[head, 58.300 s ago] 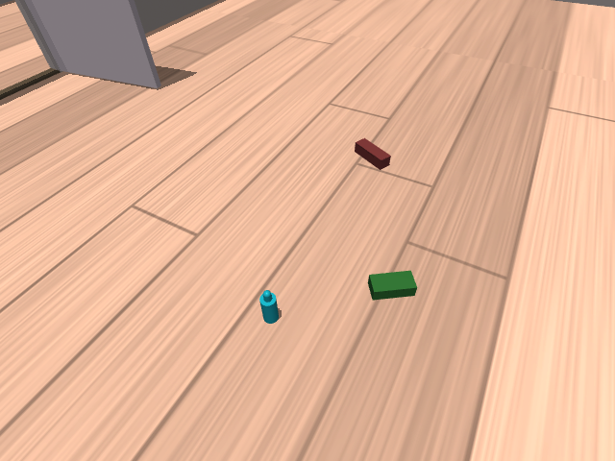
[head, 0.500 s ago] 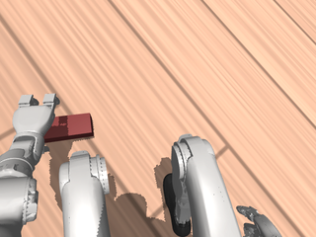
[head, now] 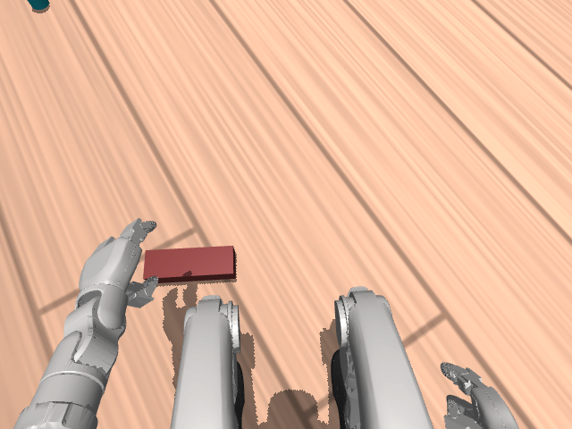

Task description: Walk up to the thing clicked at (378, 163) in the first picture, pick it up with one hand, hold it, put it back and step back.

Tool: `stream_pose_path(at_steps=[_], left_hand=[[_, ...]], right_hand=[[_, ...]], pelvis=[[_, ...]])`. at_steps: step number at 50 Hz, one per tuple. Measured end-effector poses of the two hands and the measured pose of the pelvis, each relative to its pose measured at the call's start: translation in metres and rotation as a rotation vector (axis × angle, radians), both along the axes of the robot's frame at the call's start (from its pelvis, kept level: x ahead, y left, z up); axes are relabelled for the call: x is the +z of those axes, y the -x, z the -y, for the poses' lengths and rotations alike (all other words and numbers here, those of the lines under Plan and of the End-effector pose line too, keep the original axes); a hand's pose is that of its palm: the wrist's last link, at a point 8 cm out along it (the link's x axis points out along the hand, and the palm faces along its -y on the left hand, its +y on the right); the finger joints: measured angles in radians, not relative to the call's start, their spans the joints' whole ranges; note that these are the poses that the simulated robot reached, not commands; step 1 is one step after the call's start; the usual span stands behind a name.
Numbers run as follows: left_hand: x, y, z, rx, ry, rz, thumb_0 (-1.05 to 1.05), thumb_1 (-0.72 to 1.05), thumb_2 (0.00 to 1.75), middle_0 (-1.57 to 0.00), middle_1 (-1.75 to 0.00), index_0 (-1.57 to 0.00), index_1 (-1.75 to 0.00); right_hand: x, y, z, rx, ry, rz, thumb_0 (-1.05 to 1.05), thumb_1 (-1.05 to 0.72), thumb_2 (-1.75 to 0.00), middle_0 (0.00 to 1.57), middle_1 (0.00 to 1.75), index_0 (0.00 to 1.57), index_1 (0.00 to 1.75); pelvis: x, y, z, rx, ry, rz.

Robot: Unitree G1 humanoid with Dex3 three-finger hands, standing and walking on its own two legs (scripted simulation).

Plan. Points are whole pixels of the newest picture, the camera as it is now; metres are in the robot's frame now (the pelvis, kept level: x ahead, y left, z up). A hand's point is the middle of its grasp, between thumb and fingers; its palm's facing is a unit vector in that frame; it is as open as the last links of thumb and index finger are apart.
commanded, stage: home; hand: left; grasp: from above
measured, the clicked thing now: (191, 264) +0.43 +0.23 -0.43
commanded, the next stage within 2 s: none
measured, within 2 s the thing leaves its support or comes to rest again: neither
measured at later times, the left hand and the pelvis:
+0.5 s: hand (79, 352) +0.24 +0.20 +0.10, palm faces +0.02 -0.94 -0.33, open 7.4 cm; pelvis +0.03 +0.00 +0.17, yaw +3 degrees
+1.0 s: hand out of the picture +0.22 +0.20 +0.21, palm faces +0.14 -0.97 -0.19, open 7.4 cm; pelvis +0.07 +0.00 +0.25, yaw +5 degrees
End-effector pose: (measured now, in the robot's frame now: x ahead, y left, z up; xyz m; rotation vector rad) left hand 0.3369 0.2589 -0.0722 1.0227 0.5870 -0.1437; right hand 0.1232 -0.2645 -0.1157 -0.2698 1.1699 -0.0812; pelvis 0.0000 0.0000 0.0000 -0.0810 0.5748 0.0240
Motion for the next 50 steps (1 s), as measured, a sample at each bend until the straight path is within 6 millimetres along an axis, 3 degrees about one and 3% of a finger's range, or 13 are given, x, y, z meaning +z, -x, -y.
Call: stream_pose_path(at_steps=[8,14,23,31,37,43,50], left_hand=[[0.062,0.055,-0.007,0.187,0.143,0.049,0.01,0.74,0.89,-0.21,-0.34,-0.21,-0.34],[0.113,0.087,0.001,0.335,0.311,0.0,0.01,0.85,0.9,-0.21,-0.31,-0.21,-0.31],[0.188,0.113,0.016,0.519,0.514,-0.049,0.01,0.89,0.9,-0.21,-0.3,-0.21,-0.3],[0.253,0.124,0.016,0.65,0.615,-0.061,0.01,0.9,0.9,-0.2,-0.29,-0.21,-0.29],[0.296,0.13,0.016,0.672,0.667,-0.039,0.01,0.9,0.9,-0.2,-0.29,-0.2,-0.29],[0.311,0.136,0.014,0.664,0.677,-0.036,0.01,0.91,0.9,-0.2,-0.29,-0.2,-0.29],[0.306,0.143,0.014,0.673,0.691,-0.061,0.01,0.91,0.9,-0.2,-0.29,-0.2,-0.29]], right_hand=[[0.081,-0.081,-0.002,0.072,0.069,0.282,0.0,-0.91,-0.9,0.2,0.3,0.2,0.3],[0.138,-0.111,-0.027,0.082,0.022,0.437,0.0,-0.91,-0.9,0.2,0.3,0.2,0.3],[0.207,-0.105,-0.049,0.035,-0.023,0.479,0.0,-0.9,-0.9,0.2,0.3,0.21,0.3],[0.255,-0.082,-0.042,-0.05,0.027,0.45,0.01,-0.9,-0.9,0.21,0.3,0.21,0.3],[0.289,-0.082,-0.034,-0.083,0.069,0.502,0.01,-0.9,-0.9,0.2,0.3,0.21,0.3],[0.311,-0.1,-0.033,-0.069,0.083,0.588,0.01,-0.9,-0.9,0.2,0.3,0.21,0.3],[0.324,-0.12,-0.039,-0.016,0.076,0.66,0.01,-0.9,-0.9,0.2,0.3,0.21,0.3]], pelvis=[[0.048,0.004,0.001,0.024,-0.005,0.068],[0.09,-0.001,0.003,0.031,-0.015,0.129],[0.159,-0.025,0.003,0.046,-0.027,0.214],[0.213,-0.052,0.0,0.054,-0.034,0.296],[0.24,-0.066,-0.003,0.058,-0.038,0.351],[0.251,-0.072,-0.005,0.06,-0.043,0.384],[0.253,-0.071,-0.004,0.067,-0.048,0.402]])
